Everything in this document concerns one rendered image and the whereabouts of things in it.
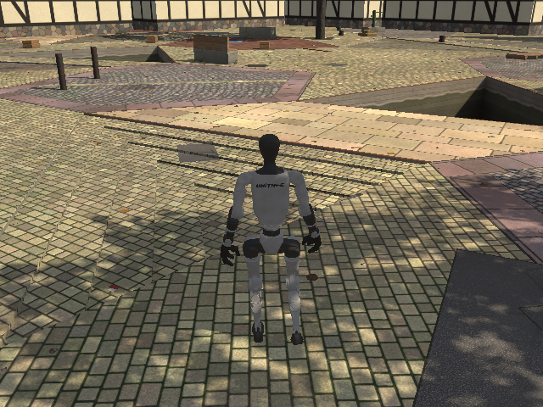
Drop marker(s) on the right robot forearm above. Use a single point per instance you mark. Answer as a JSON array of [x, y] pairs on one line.
[[310, 221]]

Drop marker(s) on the robot torso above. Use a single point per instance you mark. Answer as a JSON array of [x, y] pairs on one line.
[[270, 194]]

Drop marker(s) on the right robot upper arm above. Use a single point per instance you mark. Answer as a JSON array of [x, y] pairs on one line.
[[296, 178]]

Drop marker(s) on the right robot hand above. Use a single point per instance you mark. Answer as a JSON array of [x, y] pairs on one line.
[[310, 240]]

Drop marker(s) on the left robot forearm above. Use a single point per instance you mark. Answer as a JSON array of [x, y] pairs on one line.
[[230, 231]]

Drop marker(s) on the left robot hand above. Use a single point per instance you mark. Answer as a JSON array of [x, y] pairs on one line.
[[225, 253]]

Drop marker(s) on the right robot thigh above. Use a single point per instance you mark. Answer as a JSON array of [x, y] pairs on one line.
[[291, 249]]

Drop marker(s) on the left robot upper arm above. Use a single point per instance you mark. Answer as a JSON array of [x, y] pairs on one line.
[[244, 179]]

